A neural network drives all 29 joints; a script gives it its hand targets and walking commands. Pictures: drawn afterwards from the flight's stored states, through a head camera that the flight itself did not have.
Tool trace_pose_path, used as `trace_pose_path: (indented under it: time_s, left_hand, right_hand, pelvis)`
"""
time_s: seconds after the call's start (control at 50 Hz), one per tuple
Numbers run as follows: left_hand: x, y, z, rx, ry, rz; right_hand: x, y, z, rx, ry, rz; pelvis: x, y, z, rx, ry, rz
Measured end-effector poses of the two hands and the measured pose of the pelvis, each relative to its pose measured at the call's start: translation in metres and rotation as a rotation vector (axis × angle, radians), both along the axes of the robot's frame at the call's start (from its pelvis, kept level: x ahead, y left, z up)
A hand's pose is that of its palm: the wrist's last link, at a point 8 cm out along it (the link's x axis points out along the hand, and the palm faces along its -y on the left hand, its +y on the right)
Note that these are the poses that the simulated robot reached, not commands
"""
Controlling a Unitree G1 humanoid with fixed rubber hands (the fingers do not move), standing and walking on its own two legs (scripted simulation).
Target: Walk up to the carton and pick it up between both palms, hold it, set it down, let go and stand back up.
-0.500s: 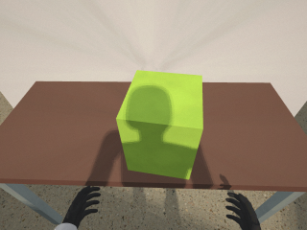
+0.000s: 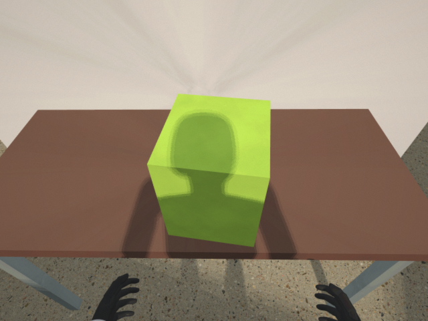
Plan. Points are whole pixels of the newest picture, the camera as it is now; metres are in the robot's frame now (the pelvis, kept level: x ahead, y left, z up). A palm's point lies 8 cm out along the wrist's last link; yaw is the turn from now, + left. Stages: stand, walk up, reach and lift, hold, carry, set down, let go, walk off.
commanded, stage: set down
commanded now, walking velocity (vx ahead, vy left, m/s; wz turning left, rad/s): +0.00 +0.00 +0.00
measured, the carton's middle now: (216, 171) +0.42 +0.04 +0.03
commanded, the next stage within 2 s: let go in 0.14 s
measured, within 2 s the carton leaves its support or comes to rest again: neither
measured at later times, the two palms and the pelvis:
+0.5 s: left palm out of the picture +0.14 +0.21 -0.09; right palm out of the picture +0.12 -0.24 -0.08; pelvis -0.02 -0.01 +0.00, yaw -1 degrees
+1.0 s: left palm out of the picture +0.03 +0.25 -0.11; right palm out of the picture +0.03 -0.24 -0.13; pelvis -0.02 +0.00 -0.01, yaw +0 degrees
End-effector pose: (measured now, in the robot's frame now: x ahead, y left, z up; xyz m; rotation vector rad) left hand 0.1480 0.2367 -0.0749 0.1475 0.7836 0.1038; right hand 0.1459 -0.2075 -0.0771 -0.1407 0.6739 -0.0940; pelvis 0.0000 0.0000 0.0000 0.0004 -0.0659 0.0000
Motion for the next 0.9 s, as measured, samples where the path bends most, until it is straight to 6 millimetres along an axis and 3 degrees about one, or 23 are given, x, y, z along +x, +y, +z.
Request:
trace_pose_path:
  time_s: [0.24,0.44,0.66,0.76,0.9]
  left_hand:
    - [-0.014,-0.008,-0.015,0.018,0.081,0.011]
    - [-0.007,-0.021,-0.014,0.022,0.059,-0.007]
    - [-0.009,-0.023,-0.015,0.015,0.054,-0.011]
    - [-0.031,-0.011,-0.022,0.031,0.052,-0.008]
    - [-0.083,0.009,-0.034,0.058,0.162,0.051]
  right_hand:
    - [-0.009,-0.009,-0.008,-0.019,0.067,0.022]
    - [-0.019,-0.026,-0.006,-0.037,0.064,0.011]
    - [-0.036,-0.029,-0.008,-0.034,0.085,-0.013]
    - [-0.054,-0.034,-0.026,-0.046,0.201,-0.058]
    - [-0.091,-0.036,-0.044,-0.043,0.327,-0.076]
  pelvis:
    - [-0.010,-0.003,-0.001,0.000,-0.003,-0.003]
    - [-0.018,-0.005,-0.002,0.004,-0.002,-0.013]
    - [-0.023,-0.006,-0.004,0.005,0.012,-0.022]
    - [-0.020,-0.003,-0.007,-0.003,0.020,-0.012]
    - [-0.020,0.000,-0.007,-0.007,0.010,-0.003]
